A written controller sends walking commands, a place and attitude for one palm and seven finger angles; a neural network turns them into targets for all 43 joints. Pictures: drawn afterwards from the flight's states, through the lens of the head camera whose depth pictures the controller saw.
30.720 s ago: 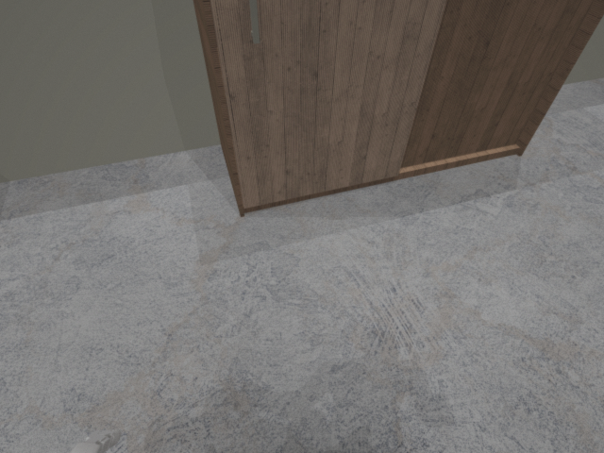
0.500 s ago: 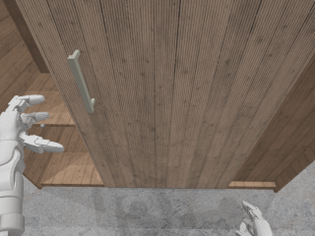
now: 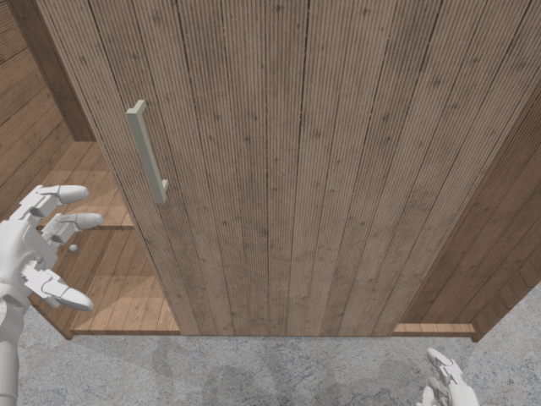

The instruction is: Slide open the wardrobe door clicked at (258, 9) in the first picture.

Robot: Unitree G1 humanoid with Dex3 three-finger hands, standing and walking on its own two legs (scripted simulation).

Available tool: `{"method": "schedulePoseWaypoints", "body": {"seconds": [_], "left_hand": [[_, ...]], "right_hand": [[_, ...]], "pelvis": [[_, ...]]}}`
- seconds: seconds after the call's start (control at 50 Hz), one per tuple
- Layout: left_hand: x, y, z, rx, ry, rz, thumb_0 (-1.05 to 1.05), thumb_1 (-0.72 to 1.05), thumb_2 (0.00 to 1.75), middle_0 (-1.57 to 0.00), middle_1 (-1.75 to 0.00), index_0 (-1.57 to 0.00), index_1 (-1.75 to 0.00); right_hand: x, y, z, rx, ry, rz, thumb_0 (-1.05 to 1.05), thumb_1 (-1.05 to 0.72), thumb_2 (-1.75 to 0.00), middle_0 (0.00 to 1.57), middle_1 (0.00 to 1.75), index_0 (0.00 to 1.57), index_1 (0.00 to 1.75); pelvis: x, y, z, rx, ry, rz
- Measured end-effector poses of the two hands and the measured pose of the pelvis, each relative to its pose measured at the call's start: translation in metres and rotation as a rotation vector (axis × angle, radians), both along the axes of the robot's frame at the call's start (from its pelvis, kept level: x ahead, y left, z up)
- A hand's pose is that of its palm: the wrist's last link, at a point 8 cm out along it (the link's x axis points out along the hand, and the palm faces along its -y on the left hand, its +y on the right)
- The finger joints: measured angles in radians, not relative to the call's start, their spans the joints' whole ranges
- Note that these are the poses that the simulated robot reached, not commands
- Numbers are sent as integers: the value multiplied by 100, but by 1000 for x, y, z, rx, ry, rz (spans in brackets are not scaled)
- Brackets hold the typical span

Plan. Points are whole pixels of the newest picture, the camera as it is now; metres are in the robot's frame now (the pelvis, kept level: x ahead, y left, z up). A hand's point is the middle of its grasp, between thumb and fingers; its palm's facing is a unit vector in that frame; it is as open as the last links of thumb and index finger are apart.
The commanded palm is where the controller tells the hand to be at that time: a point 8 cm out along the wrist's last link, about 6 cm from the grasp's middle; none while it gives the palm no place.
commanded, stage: draw the hand back to the body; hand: left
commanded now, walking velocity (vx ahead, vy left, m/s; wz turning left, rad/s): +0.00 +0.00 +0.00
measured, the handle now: (151, 154) +0.50 +0.28 +0.12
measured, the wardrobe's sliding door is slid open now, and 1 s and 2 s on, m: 0.42 0.42 0.42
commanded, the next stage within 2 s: step back with the hand held close in 1.10 s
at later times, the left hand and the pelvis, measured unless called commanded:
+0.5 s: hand (67, 253) +0.24 +0.28 +0.16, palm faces +0.45 -0.82 -0.35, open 11.0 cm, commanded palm +0.18 +0.31 +0.18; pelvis +0.02 +0.01 +0.02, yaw -2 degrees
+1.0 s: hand (88, 264) +0.22 +0.24 +0.17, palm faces +0.42 -0.82 -0.39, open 7.5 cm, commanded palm +0.17 +0.28 +0.19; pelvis +0.03 -0.02 +0.02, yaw -1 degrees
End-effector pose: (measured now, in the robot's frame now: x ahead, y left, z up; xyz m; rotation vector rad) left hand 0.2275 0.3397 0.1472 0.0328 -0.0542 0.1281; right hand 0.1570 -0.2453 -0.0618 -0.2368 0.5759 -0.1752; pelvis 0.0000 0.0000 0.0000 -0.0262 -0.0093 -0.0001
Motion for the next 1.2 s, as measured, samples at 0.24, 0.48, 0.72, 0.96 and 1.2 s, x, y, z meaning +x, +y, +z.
{"method": "schedulePoseWaypoints", "body": {"seconds": [0.24,0.48,0.72,0.96,1.2], "left_hand": [[-28,-7,16,284,-33,330,-1,-27,34,-24,-98,-24,-98],[-35,-25,30,362,-59,338,-1,15,54,-23,-74,-23,-74],[-44,-50,39,401,-55,292,0,58,75,-22,-48,-21,-48],[-52,-64,42,405,-50,302,1,85,88,-21,-32,-21,-32],[-52,-72,42,406,-46,291,1,89,90,-21,-30,-21,-30]], "right_hand": [[26,34,9,25,2,93,2,-90,-90,21,30,21,30],[32,32,2,40,79,78,2,-90,-90,21,30,21,30],[45,11,5,36,71,56,2,-90,-90,21,30,21,30],[56,4,3,51,70,65,2,-90,-90,21,30,21,30],[54,-3,0,53,88,61,2,-90,-90,21,30,21,30]], "pelvis": [[2,8,12,6,-31,-11],[19,7,16,22,-61,-26],[31,-4,16,30,-65,-33],[33,-18,16,35,-69,-24],[34,-25,16,36,-70,-22]]}}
